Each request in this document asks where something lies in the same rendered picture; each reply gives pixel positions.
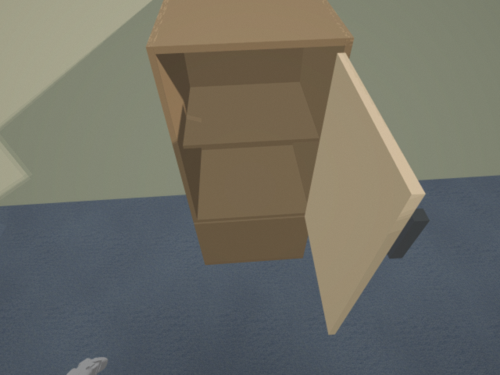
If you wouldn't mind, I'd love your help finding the robot left hand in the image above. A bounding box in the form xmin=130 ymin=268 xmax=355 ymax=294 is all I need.
xmin=67 ymin=357 xmax=108 ymax=375

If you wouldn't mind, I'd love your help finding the cupboard door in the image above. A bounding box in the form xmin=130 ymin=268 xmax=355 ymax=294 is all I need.
xmin=305 ymin=53 xmax=425 ymax=335

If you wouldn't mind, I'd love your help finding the handle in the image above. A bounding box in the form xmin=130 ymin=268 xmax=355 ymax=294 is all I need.
xmin=387 ymin=209 xmax=430 ymax=259

